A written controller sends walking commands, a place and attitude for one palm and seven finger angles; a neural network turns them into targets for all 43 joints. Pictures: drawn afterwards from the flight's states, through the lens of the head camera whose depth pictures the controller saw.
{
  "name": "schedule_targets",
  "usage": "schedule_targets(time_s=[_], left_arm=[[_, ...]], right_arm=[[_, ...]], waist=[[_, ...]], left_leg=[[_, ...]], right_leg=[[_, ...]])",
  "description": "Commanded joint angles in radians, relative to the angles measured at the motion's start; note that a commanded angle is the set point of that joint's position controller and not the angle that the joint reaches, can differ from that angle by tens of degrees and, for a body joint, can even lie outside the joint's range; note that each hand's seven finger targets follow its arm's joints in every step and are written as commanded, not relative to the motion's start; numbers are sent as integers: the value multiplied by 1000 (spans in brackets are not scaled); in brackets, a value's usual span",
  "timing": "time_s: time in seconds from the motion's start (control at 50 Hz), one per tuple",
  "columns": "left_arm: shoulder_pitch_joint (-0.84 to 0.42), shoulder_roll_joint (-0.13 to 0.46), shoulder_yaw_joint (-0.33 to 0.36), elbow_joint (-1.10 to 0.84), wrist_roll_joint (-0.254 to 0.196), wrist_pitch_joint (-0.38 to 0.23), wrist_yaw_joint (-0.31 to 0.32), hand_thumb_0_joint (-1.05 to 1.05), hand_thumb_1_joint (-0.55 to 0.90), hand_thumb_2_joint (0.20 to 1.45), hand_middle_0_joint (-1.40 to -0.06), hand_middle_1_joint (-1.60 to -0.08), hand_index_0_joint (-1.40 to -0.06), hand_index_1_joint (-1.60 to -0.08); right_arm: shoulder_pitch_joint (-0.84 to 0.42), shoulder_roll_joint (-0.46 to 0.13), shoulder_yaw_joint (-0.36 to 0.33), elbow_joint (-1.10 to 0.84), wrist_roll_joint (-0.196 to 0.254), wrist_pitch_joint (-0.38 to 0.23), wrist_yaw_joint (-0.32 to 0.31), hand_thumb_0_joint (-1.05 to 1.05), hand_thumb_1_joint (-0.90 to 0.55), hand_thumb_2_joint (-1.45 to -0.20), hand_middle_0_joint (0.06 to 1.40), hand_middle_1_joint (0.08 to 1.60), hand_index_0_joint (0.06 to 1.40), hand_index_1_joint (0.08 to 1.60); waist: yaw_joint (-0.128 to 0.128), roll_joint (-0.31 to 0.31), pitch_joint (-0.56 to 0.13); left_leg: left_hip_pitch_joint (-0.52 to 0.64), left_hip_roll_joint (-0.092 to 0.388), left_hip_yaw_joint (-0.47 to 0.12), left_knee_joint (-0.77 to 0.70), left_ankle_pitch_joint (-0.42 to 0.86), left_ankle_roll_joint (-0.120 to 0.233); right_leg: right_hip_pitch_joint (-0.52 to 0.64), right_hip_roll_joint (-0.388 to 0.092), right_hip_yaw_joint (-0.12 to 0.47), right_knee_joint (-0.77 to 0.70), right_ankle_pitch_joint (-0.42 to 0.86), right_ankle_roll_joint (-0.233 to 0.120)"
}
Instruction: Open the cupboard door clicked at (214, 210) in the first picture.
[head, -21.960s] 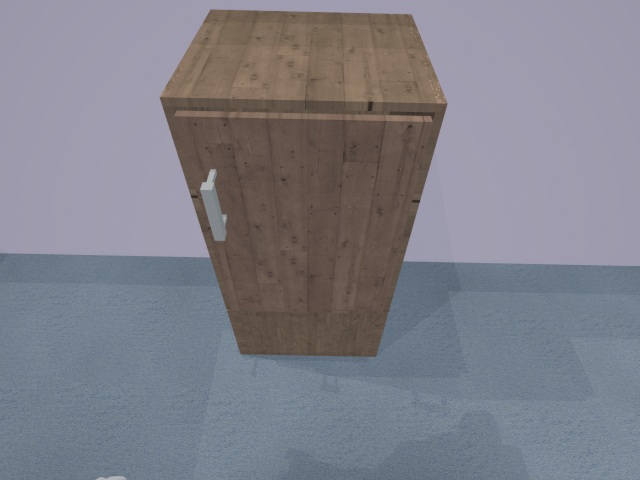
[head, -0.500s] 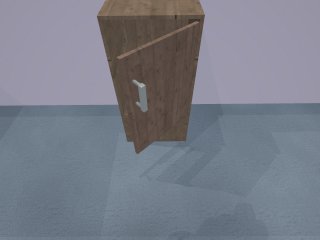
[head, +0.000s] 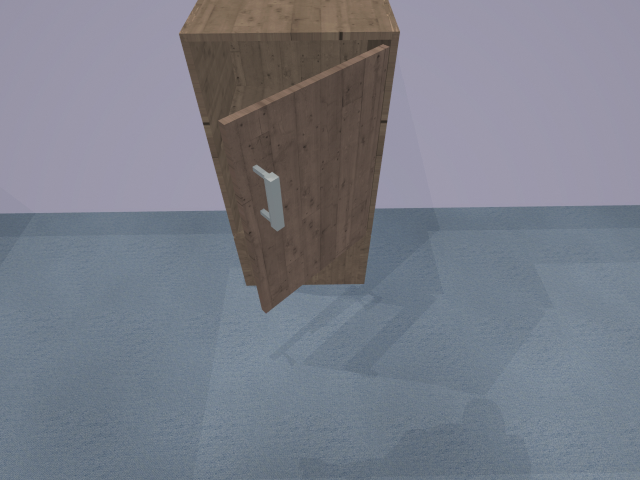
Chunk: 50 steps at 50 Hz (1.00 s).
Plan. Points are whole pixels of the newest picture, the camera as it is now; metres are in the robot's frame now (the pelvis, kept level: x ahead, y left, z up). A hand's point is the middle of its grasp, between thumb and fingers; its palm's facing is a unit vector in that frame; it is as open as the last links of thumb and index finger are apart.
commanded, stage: look to check the result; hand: left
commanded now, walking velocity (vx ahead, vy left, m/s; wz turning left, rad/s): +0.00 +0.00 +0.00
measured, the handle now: (268, 198) +0.61 +0.13 -0.04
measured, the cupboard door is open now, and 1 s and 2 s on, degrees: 43 43 43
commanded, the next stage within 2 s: walk to a spot facing it in 0.36 s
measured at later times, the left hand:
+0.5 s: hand out of the picture +0.09 +0.23 -0.16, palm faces -0.01 -0.94 -0.33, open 7.4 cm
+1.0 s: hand out of the picture +0.09 +0.15 -0.18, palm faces -0.16 -0.95 -0.28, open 7.4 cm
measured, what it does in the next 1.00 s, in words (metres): stands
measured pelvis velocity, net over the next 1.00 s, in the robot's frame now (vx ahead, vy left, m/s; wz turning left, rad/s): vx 0.00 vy -0.04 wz -0.23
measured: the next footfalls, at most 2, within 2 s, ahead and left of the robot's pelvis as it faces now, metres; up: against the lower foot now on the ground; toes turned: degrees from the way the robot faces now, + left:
left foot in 1.42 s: +0.11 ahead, +0.10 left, +0.00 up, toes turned -32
right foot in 1.72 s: -0.03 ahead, -0.17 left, +0.00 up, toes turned -43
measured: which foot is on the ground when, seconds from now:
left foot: down 0.00-0.92, up 0.94-1.00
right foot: down 0.00-1.00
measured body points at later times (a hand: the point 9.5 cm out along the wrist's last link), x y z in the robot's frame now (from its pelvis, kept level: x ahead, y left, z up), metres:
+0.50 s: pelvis +0.02 -0.01 +0.00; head +0.03 -0.02 +0.45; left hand +0.09 +0.28 -0.13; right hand +0.09 -0.30 -0.14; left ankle +0.02 +0.12 -0.75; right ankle -0.01 -0.11 -0.75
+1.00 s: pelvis +0.00 -0.04 -0.03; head +0.04 -0.08 +0.42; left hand +0.10 +0.20 -0.16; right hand -0.01 -0.29 -0.19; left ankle +0.00 +0.12 -0.70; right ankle -0.01 -0.11 -0.75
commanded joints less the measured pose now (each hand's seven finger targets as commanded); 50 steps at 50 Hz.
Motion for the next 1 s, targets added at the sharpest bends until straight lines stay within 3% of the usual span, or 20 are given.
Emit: schedule_targets(time_s=[0.0, 0.32, 0.48, 0.5, 0.56, 0.64, 0.7, 0.76, 0.8, 0.82, 0.86, 0.88, 0.9, 0.92, 0.94, 0.96, 0.98], left_arm=[[-19, 198, 37, -46, 1, -19, 9, 0, 900, 900, -200, -300, -200, -300], [-39, 234, 38, -47, 1, -23, 9, 0, 900, 900, -200, -300, -200, -300], [-50, 242, 39, -53, 0, -25, 10, 0, 900, 900, -200, -300, -200, -300], [-52, 241, 43, -60, 0, -20, 10, 0, 900, 900, -200, -300, -200, -300], [8, 144, 35, -60, 0, 10, 15, 0, 900, 900, -200, -300, -200, -300], [29, 156, 58, -114, 6, 37, 10, 0, 900, 900, -200, -300, -200, -300], [34, 140, 69, -161, 9, 49, 0, 0, 900, 900, -200, -300, -200, -300], [42, 108, 74, -198, 12, 56, -10, 0, 900, 900, -200, -300, -200, -300], [44, 75, 78, -222, 12, 67, -19, 0, 900, 900, -200, -300, -200, -300], [45, 66, 80, -234, 11, 70, -20, 0, 900, 900, -200, -300, -200, -300], [125, 54, 89, -222, 15, 64, -28, 0, 900, 900, -200, -300, -200, -300], [198, 80, 101, -203, 20, 57, -26, 0, 900, 900, -200, -300, -200, -300], [219, 195, 122, -203, 34, 43, -9, 0, 900, 900, -200, -300, -200, -300], [225, 229, 124, -210, 14, 43, -1, 0, 900, 900, -200, -300, -200, -300], [187, 202, 126, -219, 16, 45, 7, 0, 900, 900, -200, -300, -200, -300], [134, 165, 120, -232, 15, 43, 12, 0, 900, 900, -200, -300, -200, -300], [109, 139, 114, -243, 13, 37, 15, 0, 900, 900, -200, -300, -200, -300]], right_arm=[[-26, -174, -23, -47, -3, -18, -10, 0, -900, -900, 200, 300, 200, 300], [-63, -214, -22, -54, -1, -16, -8, 0, -900, -900, 200, 300, 200, 300], [-70, -221, -24, -56, -4, -18, -10, 0, -900, -900, 200, 300, 200, 300], [-58, -214, -25, -59, -3, -16, -12, 0, -900, -900, 200, 300, 200, 300], [15, -104, -13, -57, -5, 4, -18, 0, -900, -900, 200, 300, 200, 300], [41, -119, -39, -109, -4, 21, -30, 0, -900, -900, 200, 300, 200, 300], [48, -128, -56, -149, -7, 24, -35, 0, -900, -900, 200, 300, 200, 300], [60, -147, -72, -172, -12, 21, -38, 0, -900, -900, 200, 300, 200, 300], [52, -155, -78, -187, -17, 13, -36, 0, -900, -900, 200, 300, 200, 300], [40, -150, -77, -196, -18, 12, -36, 0, -900, -900, 200, 300, 200, 300], [-11, -142, -76, -216, -21, 11, -36, 0, -900, -900, 200, 300, 200, 300], [-43, -131, -78, -229, -14, 17, -36, 0, -900, -900, 200, 300, 200, 300], [-26, -48, -70, -259, 2, 24, -32, 0, -900, -900, 200, 300, 200, 300], [-27, -63, -68, -273, 3, 35, -25, 0, -900, -900, 200, 300, 200, 300], [-43, -51, -76, -256, 5, 41, -27, 0, -900, -900, 200, 300, 200, 300], [-54, -47, -75, -254, 3, 39, -27, 0, -900, -900, 200, 300, 200, 300], [-39, -36, -72, -248, 0, 37, -24, 0, -900, -900, 200, 300, 200, 300]], waist=[[3, -8, -72], [4, -26, -76], [2, -16, -90], [-1, -28, -85], [-4, -21, -92], [-5, -40, -68], [-5, 3, -55], [1, 95, -58], [12, 203, -42], [17, 189, -36], [69, 118, -52], [107, -1, -44], [100, -381, -48], [115, -350, -55], [87, -239, -24], [61, -190, 9], [42, -155, -11]], left_leg=[[63, 114, -104, -47, 125, 23], [90, 118, -100, -53, 145, 19], [115, 123, -85, -42, 191, 15], [114, 128, -74, -27, 196, 13], [104, 133, -16, 42, 194, -6], [74, 146, 21, 104, 135, -2], [73, 185, 2, 105, 91, 20], [53, 290, -70, 47, 56, 81], [14, 402, -116, -17, 115, 156], [-12, 425, -107, -10, 115, 168], [-97, 366, -1, 120, 155, 110], [-178, 272, 70, 290, 51, 44], [-354, 68, 173, 560, -333, -47], [-378, 21, 43, 753, -482, -47], [-407, 37, -42, 850, -433, -39], [-441, 54, -76, 882, -364, -42], [-442, 61, -84, 881, -303, -48]], right_leg=[[-22, -128, 109, -83, 148, -25], [-5, -132, 113, -102, 196, -23], [7, -133, 123, -90, 292, -26], [-1, -131, 126, -77, 312, -27], [-30, -128, 150, -14, 378, -19], [-101, -108, 185, 62, 375, -30], [-187, -69, 193, 135, 304, -27], [-259, -9, 145, 314, 134, -12], [-294, 6, 56, 511, -263, 7], [-283, -21, 66, 541, -318, 4], [-145, -34, 40, 384, -202, 0], [-64, -47, 96, 189, 36, -11], [-4, -273, 481, -33, 240, -82], [-42, -353, 576, -85, 319, -158], [-84, -314, 577, -71, 195, -189], [-104, -286, 554, -53, 169, -197], [-86, -256, 506, -35, 201, -189]])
